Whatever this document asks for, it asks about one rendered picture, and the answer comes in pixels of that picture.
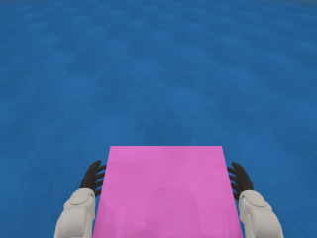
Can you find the left robot forearm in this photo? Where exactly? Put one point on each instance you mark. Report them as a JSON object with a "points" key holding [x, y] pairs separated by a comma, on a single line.
{"points": [[76, 221]]}

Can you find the carton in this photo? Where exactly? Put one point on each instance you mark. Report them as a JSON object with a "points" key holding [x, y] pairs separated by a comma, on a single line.
{"points": [[167, 192]]}

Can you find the left robot hand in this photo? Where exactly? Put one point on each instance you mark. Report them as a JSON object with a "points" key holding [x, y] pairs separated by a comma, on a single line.
{"points": [[91, 177]]}

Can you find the right robot hand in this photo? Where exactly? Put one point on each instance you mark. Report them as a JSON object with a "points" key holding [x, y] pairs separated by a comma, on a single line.
{"points": [[241, 179]]}

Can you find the right robot forearm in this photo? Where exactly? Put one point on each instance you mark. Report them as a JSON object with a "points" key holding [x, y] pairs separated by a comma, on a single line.
{"points": [[257, 216]]}

